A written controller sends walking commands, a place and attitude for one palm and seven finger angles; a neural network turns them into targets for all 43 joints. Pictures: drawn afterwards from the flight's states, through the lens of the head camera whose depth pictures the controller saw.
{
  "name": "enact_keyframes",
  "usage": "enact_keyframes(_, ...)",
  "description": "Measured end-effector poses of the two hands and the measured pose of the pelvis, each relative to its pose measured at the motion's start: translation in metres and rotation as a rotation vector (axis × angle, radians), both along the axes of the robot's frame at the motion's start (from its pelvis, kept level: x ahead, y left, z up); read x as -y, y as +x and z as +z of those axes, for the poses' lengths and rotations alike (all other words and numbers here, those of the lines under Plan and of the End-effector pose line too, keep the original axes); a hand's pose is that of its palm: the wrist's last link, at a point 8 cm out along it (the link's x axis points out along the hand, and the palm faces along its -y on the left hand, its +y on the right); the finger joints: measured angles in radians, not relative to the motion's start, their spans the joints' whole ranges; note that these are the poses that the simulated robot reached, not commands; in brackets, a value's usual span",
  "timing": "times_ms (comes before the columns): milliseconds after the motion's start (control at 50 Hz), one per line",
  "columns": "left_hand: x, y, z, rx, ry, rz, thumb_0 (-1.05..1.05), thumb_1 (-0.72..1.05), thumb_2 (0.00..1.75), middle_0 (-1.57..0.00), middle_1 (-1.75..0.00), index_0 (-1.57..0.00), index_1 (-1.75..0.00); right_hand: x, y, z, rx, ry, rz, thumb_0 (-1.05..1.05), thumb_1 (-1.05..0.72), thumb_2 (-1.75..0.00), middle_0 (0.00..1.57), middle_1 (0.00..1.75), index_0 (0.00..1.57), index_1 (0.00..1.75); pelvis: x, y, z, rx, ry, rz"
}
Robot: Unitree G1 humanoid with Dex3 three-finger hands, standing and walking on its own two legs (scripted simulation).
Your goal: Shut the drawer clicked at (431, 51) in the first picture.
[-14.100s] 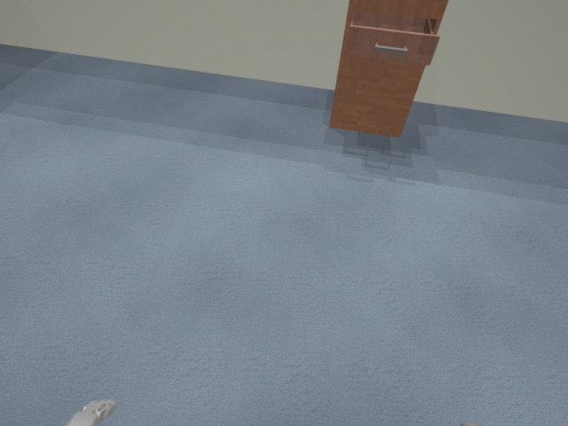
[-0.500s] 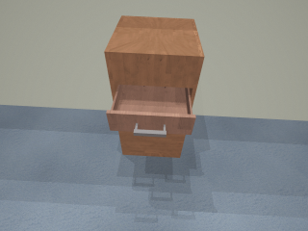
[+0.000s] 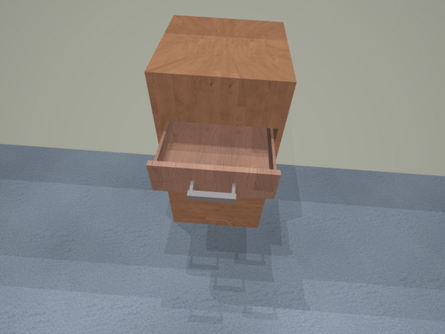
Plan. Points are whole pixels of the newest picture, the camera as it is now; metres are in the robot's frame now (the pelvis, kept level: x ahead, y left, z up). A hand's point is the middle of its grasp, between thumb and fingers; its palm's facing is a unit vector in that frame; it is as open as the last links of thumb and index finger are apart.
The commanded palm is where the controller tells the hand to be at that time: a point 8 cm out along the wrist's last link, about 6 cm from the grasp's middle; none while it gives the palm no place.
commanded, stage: look again from close up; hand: left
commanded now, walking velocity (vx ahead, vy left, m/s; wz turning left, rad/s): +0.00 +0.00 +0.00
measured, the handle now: (212, 191) +0.53 +0.06 -0.17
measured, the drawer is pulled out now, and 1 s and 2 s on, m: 0.20 0.20 0.20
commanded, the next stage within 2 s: shuffle to correct the standing spot in 0.14 s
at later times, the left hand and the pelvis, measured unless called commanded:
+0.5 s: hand out of the picture +0.01 +0.15 -0.18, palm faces +0.02 -0.99 -0.15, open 7.3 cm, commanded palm none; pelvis +0.04 -0.01 -0.01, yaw +0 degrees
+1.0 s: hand out of the picture +0.10 +0.12 -0.19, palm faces +0.03 -0.99 -0.11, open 7.3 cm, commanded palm none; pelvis +0.11 -0.05 +0.00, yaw +0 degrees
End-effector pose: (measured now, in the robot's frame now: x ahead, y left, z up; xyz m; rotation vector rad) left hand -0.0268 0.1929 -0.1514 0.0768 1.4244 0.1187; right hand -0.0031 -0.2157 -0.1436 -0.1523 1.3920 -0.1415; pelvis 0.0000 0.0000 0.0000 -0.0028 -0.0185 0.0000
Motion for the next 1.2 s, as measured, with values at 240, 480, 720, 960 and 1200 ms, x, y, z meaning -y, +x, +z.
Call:
enact_keyframes(240,-0.014,0.020,0.002,0.018,0.031,-0.007,0.01,0.92,0.90,-0.20,-0.30,-0.20,-0.30,-0.006,-0.001,0.000,-0.034,0.016,-0.007,0.01,-0.92,-0.90,0.20,0.30,0.20,0.30,0.000,0.010,0.001,-0.002,-0.002,0.002)
enact_keyframes(480,-0.010,0.033,-0.003,-0.015,0.023,-0.017,0.00,0.91,0.90,-0.20,-0.30,-0.20,-0.30,-0.004,0.002,-0.005,-0.064,0.023,-0.041,0.00,-0.91,-0.90,0.20,0.30,0.20,0.30,0.007,0.033,-0.004,-0.015,0.014,-0.003)
enact_keyframes(720,0.020,0.048,-0.009,-0.035,0.017,0.057,0.00,0.91,0.90,-0.20,-0.30,-0.20,-0.30,0.031,0.056,-0.006,-0.075,-0.018,0.004,0.01,-0.91,-0.90,0.20,0.30,0.20,0.30,0.032,0.068,-0.010,-0.030,-0.012,0.033)
enact_keyframes(960,0.021,0.101,-0.015,-0.045,-0.026,-0.003,0.00,0.91,0.90,-0.20,-0.30,-0.20,-0.30,0.053,0.121,0.017,0.082,-0.096,0.003,0.00,-0.91,-0.90,0.20,0.30,0.20,0.30,0.039,0.101,-0.004,-0.018,-0.009,-0.004)
enact_keyframes(1200,0.047,0.228,0.010,0.136,0.087,-0.094,0.01,0.92,0.90,-0.20,-0.30,-0.20,-0.30,0.099,0.111,-0.004,-0.060,0.000,-0.063,0.00,-0.90,-0.90,0.20,0.30,0.20,0.30,0.097,0.138,-0.006,-0.030,-0.003,-0.014)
